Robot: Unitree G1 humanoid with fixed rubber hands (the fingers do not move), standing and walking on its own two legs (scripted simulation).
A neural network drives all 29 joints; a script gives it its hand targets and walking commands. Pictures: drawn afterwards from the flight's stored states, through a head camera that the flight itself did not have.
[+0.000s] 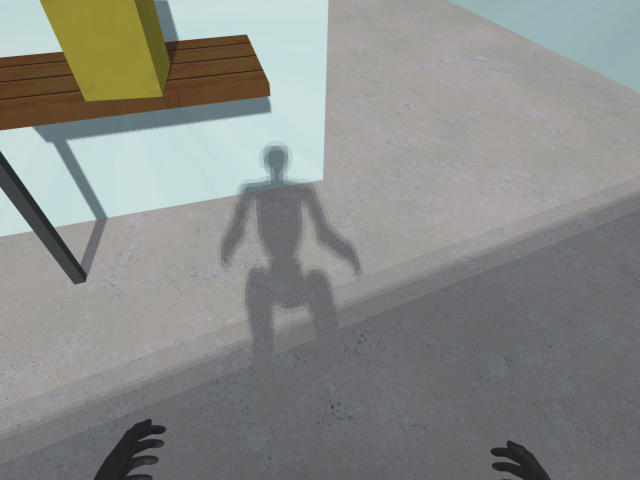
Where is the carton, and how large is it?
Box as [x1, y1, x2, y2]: [40, 0, 169, 100]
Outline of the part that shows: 40,0 85,100 162,96 169,67 169,61 153,0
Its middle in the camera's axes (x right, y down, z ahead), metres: -0.54 -0.55 +1.02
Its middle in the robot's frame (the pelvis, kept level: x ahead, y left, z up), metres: +1.14 +0.58 +0.08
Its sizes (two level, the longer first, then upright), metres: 0.210 0.200 0.250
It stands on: a table, 0.71 m high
